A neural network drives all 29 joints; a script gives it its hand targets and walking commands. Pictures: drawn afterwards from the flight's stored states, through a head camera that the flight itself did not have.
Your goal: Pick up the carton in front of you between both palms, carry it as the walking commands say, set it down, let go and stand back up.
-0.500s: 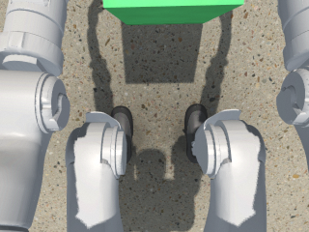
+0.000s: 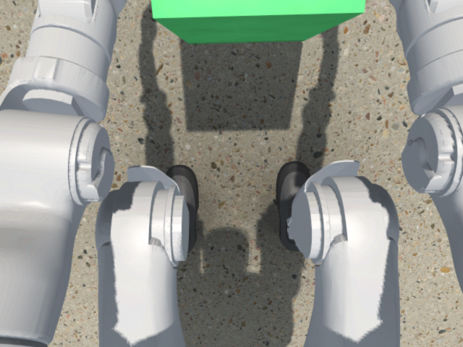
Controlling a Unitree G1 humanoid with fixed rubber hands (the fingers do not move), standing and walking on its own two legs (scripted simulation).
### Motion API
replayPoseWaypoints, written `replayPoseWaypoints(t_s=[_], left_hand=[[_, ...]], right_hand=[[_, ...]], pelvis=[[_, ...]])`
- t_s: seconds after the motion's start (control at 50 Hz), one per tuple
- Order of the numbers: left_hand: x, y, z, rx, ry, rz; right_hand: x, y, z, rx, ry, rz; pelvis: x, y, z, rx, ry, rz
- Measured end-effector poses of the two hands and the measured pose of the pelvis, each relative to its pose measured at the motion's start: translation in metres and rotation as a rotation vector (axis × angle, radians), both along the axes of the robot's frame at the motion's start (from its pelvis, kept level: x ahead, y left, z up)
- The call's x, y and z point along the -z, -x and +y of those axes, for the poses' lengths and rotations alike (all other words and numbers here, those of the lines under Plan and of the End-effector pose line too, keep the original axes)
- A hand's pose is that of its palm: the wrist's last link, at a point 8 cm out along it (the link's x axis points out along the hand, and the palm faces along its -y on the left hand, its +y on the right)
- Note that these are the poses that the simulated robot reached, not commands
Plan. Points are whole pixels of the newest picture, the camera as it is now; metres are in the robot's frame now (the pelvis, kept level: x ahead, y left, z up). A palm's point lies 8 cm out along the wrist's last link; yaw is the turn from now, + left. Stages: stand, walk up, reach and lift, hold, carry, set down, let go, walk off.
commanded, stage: reach and lift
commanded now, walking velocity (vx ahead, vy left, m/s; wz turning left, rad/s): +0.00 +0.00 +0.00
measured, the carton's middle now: out of the picture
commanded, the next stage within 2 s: none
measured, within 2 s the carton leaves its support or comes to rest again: leaves its support in 0.46 s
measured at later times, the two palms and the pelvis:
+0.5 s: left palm out of the picture +0.57 +0.12 -0.15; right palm out of the picture +0.56 -0.18 -0.16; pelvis +0.01 +0.00 +0.00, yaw +0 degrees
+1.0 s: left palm out of the picture +0.51 +0.13 +0.05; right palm out of the picture +0.50 -0.17 +0.05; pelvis -0.01 +0.01 +0.11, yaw -2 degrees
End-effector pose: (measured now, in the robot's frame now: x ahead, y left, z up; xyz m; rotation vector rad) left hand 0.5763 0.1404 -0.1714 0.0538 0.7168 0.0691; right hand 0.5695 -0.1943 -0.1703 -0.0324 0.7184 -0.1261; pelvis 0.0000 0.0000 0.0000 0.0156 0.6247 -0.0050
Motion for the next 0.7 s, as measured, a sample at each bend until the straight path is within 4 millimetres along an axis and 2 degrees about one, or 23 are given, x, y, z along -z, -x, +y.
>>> replayPoseWaypoints(t_s=[0.06,0.2,0.34,0.44,0.52,0.58,0.7], left_hand=[[0.000,-0.001,-0.013,0.027,0.018,-0.003],[0.000,-0.002,-0.015,0.015,0.022,0.003],[0.004,0.001,-0.013,0.000,0.076,-0.007],[-0.001,0.001,-0.015,-0.021,0.043,0.002],[-0.028,0.003,-0.019,-0.032,0.025,-0.023],[-0.061,0.009,-0.021,-0.036,0.033,-0.065],[-0.131,0.031,-0.026,-0.037,0.055,-0.041]], right_hand=[[0.001,-0.001,0.015,-0.026,-0.020,-0.001],[0.000,-0.003,0.014,-0.030,-0.006,0.003],[0.004,-0.001,0.012,-0.035,-0.055,-0.007],[0.000,0.002,0.015,-0.014,-0.035,0.003],[-0.024,0.008,0.017,0.037,-0.003,-0.019],[-0.056,0.014,0.015,0.051,-0.025,-0.062],[-0.129,0.039,0.010,0.075,-0.038,-0.039]], pelvis=[[-0.001,0.002,0.000,-0.001,0.001,-0.010],[0.002,0.004,0.002,-0.005,0.003,-0.038],[0.009,-0.002,0.001,-0.008,0.005,-0.036],[0.008,-0.006,0.000,-0.008,0.005,-0.006],[-0.004,-0.006,0.001,0.001,0.002,-0.032],[-0.016,-0.002,0.002,0.013,-0.003,-0.042],[-0.042,0.000,0.006,0.020,0.001,0.066]])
